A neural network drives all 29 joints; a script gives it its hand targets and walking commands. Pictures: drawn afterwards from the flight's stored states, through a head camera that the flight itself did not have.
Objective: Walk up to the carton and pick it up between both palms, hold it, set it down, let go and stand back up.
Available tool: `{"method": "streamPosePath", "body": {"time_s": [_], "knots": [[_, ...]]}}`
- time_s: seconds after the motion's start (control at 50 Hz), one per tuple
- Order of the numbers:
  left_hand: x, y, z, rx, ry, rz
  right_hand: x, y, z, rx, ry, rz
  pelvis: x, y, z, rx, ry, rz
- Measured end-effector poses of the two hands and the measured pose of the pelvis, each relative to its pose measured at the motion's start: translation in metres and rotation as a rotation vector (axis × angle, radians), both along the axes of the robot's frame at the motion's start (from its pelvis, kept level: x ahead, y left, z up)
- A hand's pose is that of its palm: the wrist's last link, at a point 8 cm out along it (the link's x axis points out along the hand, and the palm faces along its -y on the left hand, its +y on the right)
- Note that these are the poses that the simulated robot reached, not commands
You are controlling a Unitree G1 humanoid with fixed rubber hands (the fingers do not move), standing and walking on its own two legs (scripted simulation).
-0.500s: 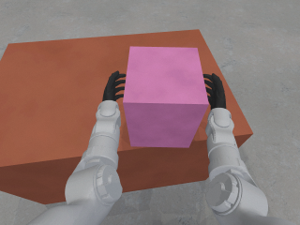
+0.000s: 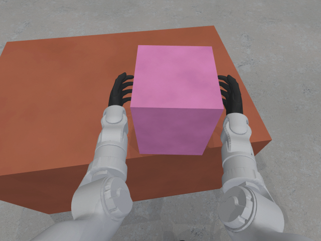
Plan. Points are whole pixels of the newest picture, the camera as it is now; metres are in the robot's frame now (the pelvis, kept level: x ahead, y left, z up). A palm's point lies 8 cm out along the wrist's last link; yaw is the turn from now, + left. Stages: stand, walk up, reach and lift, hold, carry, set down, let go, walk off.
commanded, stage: set down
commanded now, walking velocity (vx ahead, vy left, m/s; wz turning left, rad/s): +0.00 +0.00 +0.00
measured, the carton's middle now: (172, 104) +0.47 -0.03 +0.00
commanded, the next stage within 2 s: none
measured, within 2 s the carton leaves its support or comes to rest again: neither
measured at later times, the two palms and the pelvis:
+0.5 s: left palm (117, 104) +0.43 +0.12 +0.06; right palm (233, 108) +0.40 -0.17 +0.07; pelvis +0.00 +0.00 +0.00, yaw -1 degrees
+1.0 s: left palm (109, 98) +0.44 +0.14 +0.08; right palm (239, 103) +0.42 -0.19 +0.07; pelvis -0.02 +0.00 -0.02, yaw -1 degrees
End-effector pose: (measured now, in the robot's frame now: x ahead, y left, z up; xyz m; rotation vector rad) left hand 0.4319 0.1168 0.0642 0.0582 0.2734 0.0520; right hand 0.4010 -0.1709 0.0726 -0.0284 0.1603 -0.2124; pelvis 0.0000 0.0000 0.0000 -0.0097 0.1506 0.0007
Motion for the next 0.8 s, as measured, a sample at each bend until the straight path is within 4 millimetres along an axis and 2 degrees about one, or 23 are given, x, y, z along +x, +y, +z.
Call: {"method": "streamPosePath", "body": {"time_s": [0.46, 0.54, 0.68, 0.74, 0.8], "knots": [[0.001, 0.001, -0.001, 0.016, -0.019, -0.012, 0.001, -0.002, 0.0, -0.019, 0.003, 0.017, -0.001, 0.0, -0.001, 0.0, 0.0, -0.009], [0.002, 0.001, -0.003, 0.033, -0.008, -0.015, 0.001, -0.003, -0.007, -0.007, 0.039, 0.033, -0.002, 0.0, -0.002, -0.002, 0.009, -0.015], [0.008, 0.002, -0.017, 0.043, 0.031, -0.032, 0.0, -0.004, -0.033, 0.026, 0.125, 0.045, -0.009, -0.001, -0.007, -0.002, 0.093, -0.028], [0.011, 0.002, -0.019, 0.046, 0.031, -0.042, 0.003, -0.005, -0.036, 0.034, 0.122, 0.042, -0.013, -0.001, -0.01, -0.002, 0.141, -0.029], [0.015, 0.003, -0.012, 0.049, 0.008, -0.045, 0.008, -0.005, -0.033, 0.033, 0.107, 0.046, -0.015, 0.0, -0.013, -0.003, 0.179, -0.029]]}}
